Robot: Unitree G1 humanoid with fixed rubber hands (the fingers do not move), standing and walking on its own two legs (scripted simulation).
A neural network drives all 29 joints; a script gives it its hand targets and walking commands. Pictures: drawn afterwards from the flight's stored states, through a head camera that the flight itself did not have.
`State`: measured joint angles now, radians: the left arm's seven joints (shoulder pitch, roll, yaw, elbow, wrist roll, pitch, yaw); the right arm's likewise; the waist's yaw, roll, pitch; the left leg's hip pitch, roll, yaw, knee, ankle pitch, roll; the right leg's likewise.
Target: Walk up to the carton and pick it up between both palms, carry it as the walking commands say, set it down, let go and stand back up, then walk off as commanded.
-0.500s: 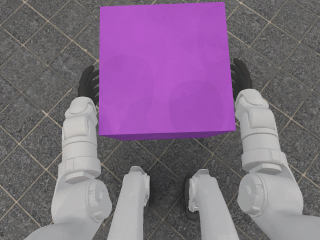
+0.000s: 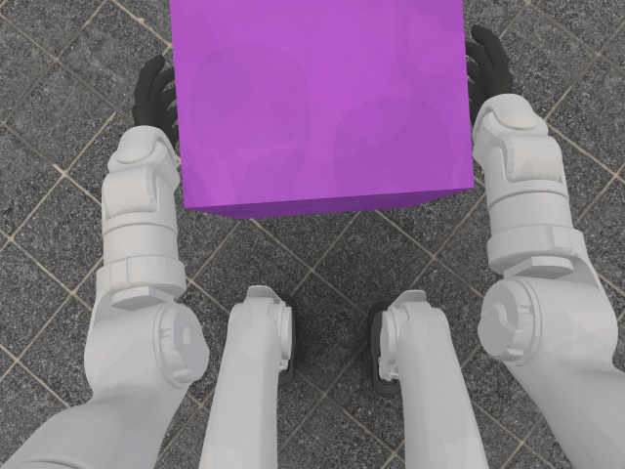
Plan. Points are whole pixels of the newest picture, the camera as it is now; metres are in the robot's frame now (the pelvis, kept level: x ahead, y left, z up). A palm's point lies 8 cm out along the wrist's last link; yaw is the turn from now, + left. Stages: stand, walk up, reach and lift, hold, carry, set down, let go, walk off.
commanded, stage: set down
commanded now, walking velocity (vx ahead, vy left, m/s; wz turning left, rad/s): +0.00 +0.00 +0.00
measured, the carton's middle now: (318, 96) +0.55 +0.04 -0.15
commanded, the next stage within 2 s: none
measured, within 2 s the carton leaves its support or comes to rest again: rests again in 1.74 s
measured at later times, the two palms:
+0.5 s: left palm (182, 130) +0.51 +0.22 -0.16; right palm (456, 105) +0.55 -0.15 -0.17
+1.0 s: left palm (207, 139) +0.53 +0.22 -0.27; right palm (435, 116) +0.57 -0.15 -0.27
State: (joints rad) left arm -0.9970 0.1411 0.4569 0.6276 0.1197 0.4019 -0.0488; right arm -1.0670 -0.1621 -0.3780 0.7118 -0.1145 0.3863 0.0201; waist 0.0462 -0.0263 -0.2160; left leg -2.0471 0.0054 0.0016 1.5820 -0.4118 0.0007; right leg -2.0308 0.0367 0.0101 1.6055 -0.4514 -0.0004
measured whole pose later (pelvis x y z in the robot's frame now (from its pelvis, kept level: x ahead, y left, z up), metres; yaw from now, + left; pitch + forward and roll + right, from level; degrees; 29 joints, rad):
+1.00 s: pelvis -0.02 +0.00 -0.11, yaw +0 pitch +33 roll +0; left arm -1.47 0.37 0.27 0.77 -0.13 0.35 0.08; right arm -1.57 -0.41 -0.17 0.86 0.12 0.35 -0.07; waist 0.06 -0.02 0.53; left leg -2.11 0.00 0.00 2.06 -0.52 0.00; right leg -2.09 0.04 0.00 2.08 -0.57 0.00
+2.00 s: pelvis -0.02 +0.00 -0.15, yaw +0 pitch +33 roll +1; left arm -1.56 0.42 0.16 1.03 -0.21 0.23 0.08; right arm -1.64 -0.45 -0.05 1.11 0.19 0.23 -0.07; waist 0.06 -0.01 0.52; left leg -2.20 0.00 0.00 2.18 -0.54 -0.01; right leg -2.18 0.04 0.00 2.21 -0.60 0.00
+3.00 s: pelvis -0.01 +0.00 -0.15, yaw +1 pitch +33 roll +1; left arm -1.59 0.40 0.23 1.12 -0.17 0.11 0.07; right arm -1.65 -0.47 -0.07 1.15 0.16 0.14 -0.06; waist 0.07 0.01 0.53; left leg -2.21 -0.01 0.00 2.18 -0.54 -0.02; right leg -2.20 0.04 0.00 2.22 -0.60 0.00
